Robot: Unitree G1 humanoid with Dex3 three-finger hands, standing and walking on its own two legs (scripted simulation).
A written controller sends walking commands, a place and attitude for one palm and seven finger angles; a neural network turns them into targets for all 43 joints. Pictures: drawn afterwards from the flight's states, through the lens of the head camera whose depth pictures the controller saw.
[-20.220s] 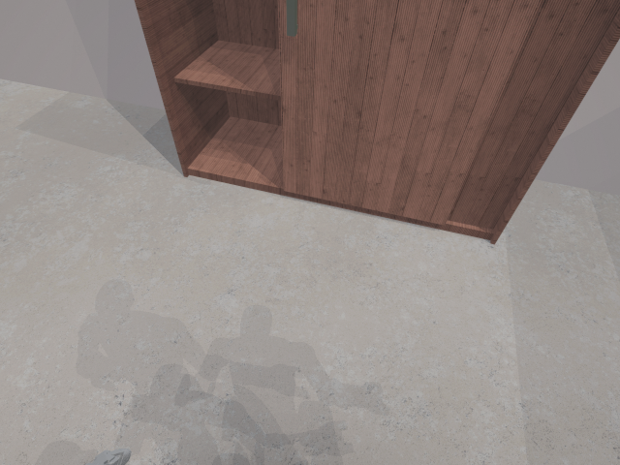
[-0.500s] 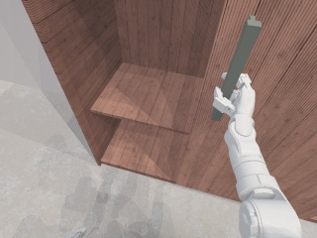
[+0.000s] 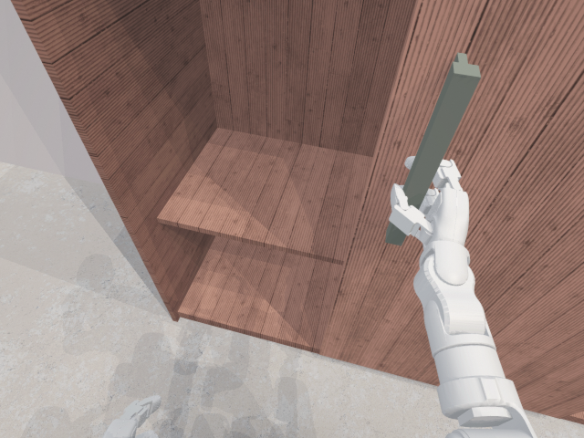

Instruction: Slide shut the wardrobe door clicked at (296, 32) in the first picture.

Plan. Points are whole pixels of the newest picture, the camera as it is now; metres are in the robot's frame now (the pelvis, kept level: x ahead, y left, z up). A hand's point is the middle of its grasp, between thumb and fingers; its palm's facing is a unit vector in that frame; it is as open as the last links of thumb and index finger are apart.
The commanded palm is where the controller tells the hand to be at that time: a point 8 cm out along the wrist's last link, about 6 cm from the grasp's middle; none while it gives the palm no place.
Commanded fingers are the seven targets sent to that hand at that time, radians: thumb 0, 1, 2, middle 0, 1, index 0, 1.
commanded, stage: tug the door sideways, standing still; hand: right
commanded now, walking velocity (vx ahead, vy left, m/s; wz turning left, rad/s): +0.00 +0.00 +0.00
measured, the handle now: (421, 163) +0.46 -0.11 +0.16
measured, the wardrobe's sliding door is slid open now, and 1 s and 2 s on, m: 0.52 0.52 0.51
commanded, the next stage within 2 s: step sideways, sliding the door along in 0.80 s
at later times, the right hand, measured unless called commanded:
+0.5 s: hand (394, 206) +0.41 -0.08 +0.12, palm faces +0.19 +0.98 -0.02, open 6.2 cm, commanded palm +0.38 -0.08 +0.12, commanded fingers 0.00 -0.90 -0.90 0.45 1.40 0.45 1.40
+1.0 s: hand (398, 206) +0.41 -0.09 +0.12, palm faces +0.08 +0.99 -0.06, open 6.5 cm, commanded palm +0.39 -0.12 +0.12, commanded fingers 0.00 -0.90 -0.90 0.45 1.40 0.45 1.40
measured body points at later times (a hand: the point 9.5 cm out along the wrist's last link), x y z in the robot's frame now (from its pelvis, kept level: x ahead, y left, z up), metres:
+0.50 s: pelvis -0.03 -0.01 -0.01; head +0.02 +0.00 +0.44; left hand +0.08 +0.21 -0.14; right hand +0.39 -0.13 +0.13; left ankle -0.07 +0.07 -0.73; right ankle -0.03 -0.09 -0.73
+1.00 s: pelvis -0.05 -0.02 -0.01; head -0.01 -0.02 +0.44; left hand +0.01 +0.22 -0.14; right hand +0.40 -0.14 +0.13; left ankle -0.07 +0.07 -0.73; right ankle -0.03 -0.09 -0.73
